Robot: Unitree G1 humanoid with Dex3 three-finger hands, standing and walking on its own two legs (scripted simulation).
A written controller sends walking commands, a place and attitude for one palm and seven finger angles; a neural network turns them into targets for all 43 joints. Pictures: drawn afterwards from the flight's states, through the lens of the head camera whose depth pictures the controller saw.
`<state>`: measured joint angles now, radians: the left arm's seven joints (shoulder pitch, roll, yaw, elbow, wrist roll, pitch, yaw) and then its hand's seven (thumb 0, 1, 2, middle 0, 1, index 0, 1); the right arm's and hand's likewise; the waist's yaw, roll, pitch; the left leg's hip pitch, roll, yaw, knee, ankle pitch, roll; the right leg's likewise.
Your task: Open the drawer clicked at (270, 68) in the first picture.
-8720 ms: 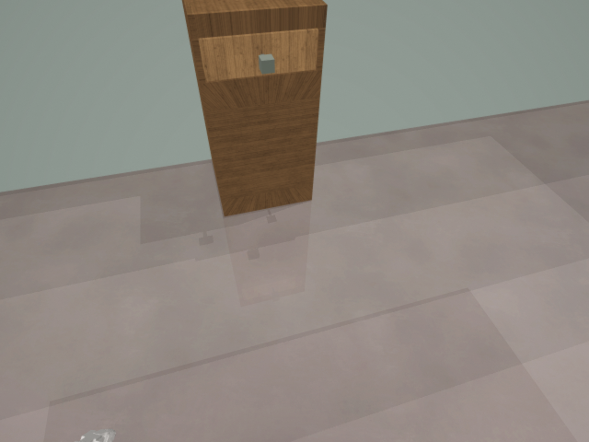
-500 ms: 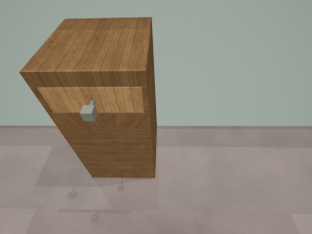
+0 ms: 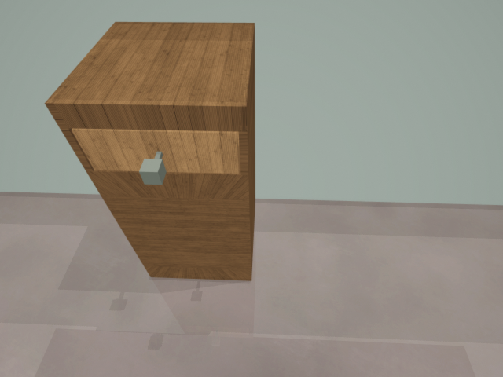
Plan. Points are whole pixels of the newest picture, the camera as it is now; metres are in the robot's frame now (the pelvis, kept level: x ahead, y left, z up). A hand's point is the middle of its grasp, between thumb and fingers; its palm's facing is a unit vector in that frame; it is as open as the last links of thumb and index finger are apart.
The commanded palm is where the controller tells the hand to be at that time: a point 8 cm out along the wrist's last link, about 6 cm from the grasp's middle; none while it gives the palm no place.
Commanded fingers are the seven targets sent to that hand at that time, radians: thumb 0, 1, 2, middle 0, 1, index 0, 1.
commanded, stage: look again from close up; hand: left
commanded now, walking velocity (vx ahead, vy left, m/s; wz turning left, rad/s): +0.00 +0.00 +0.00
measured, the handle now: (155, 165) +0.57 +0.26 -0.04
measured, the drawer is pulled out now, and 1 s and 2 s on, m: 0.00 0.00 0.00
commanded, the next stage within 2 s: raise the hand with hooked fingers in 0.42 s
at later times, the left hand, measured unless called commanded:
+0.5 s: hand out of the picture +0.00 +0.20 -0.17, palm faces +0.02 -0.98 -0.19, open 7.4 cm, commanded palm none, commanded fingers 0.00 0.90 0.90 -0.20 -0.30 -0.20 -0.30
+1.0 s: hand (131, 355) +0.17 +0.21 -0.07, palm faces -0.07 -0.12 -0.99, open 8.9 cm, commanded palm +0.17 +0.23 +0.00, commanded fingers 0.00 0.32 0.65 -0.24 -0.68 -0.24 -0.68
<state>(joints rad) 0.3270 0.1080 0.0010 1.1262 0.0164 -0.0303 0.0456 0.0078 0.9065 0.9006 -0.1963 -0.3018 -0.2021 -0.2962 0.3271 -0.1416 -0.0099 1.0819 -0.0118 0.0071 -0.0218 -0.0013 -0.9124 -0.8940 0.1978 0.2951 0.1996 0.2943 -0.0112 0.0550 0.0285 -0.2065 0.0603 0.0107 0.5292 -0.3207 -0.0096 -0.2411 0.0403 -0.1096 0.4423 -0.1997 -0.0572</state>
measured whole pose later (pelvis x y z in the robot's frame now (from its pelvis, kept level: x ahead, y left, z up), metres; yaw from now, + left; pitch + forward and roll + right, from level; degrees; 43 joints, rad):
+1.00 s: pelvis +0.01 +0.00 -0.04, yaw -3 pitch +11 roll +3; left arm 0.50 0.30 -0.09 0.03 1.15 -0.07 0.51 0.01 0.53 0.74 -0.23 -0.54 -0.24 -0.53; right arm 0.01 -0.27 -0.05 0.45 -0.07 0.06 0.07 0.01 -0.91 -0.89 0.20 0.29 0.20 0.29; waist 0.12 -0.05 -0.11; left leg -0.52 0.02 0.10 0.79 -0.45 -0.01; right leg -0.67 -0.01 0.00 0.87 -0.39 -0.05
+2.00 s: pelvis +0.01 +0.03 +0.00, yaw -1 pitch +1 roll +0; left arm -0.10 0.44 -0.10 0.09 0.99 0.07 0.11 0.00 -0.48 0.31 -0.31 -1.19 -0.32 -1.19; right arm 0.10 -0.20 0.03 0.59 -0.01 0.10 -0.02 0.00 -0.91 -0.89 0.20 0.30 0.20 0.29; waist 0.09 0.06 -0.01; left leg -0.22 -0.02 0.03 0.50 -0.31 0.03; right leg -0.31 -0.03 -0.05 0.53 -0.25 -0.01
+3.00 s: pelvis +0.00 +0.01 +0.00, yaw -1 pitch +6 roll +1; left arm -0.41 0.50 -0.05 0.49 0.99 -0.12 0.11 0.00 -0.49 0.30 -0.32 -1.20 -0.32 -1.20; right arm 0.19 -0.26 -0.03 0.64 0.01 0.09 -0.05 0.00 -0.91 -0.89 0.20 0.30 0.20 0.29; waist 0.04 0.04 -0.03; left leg -0.34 -0.01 0.02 0.54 -0.30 0.01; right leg -0.43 -0.02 -0.06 0.56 -0.24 -0.03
